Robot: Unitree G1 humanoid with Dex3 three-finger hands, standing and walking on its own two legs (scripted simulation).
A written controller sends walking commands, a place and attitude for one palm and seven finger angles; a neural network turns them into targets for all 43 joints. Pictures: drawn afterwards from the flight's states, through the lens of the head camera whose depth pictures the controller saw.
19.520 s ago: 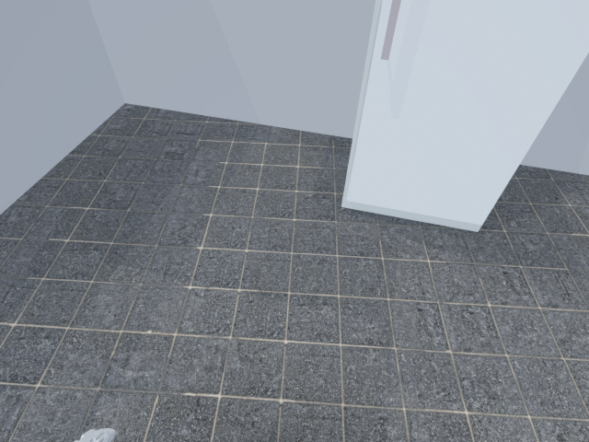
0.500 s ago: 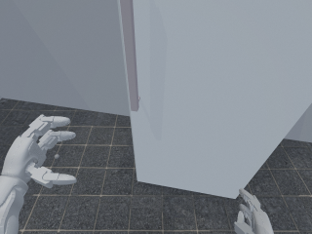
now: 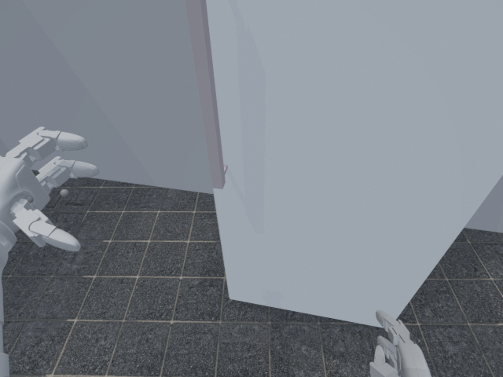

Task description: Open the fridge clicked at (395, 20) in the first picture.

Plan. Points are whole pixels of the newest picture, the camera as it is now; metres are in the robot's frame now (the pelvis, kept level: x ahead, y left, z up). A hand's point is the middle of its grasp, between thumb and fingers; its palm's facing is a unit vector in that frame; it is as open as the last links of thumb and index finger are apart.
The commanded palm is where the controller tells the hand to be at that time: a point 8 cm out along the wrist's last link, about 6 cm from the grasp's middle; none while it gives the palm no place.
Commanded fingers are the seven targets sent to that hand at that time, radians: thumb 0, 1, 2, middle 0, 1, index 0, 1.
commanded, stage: raise the hand to about handle height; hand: left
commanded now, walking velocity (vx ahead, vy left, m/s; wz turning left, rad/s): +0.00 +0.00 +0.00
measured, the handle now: (210, 80) +0.53 +0.13 +0.25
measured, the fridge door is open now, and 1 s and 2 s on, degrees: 0 0 0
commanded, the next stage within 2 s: move the hooked fingers beside the handle in 0.44 s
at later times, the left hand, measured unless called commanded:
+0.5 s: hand (79, 195) +0.28 +0.26 +0.20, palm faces +0.00 -0.99 -0.12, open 14.0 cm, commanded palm +0.25 +0.31 +0.20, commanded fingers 0.00 -0.50 0.30 -0.30 -1.20 -0.30 -1.20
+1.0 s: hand (114, 167) +0.34 +0.25 +0.19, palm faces -0.05 -1.00 -0.07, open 14.0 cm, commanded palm +0.32 +0.29 +0.19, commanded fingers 0.00 -0.50 0.30 -0.30 -1.20 -0.30 -1.20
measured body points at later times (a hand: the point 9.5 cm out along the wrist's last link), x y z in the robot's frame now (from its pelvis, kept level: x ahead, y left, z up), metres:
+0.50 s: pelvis +0.00 -0.01 +0.00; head -0.02 -0.03 +0.45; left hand +0.27 +0.32 +0.20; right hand +0.20 -0.24 -0.06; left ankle +0.01 +0.11 -0.74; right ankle -0.01 -0.11 -0.74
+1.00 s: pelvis +0.00 +0.00 +0.00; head -0.01 -0.02 +0.45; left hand +0.34 +0.30 +0.20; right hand +0.17 -0.25 -0.08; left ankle +0.01 +0.11 -0.74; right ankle -0.01 -0.11 -0.74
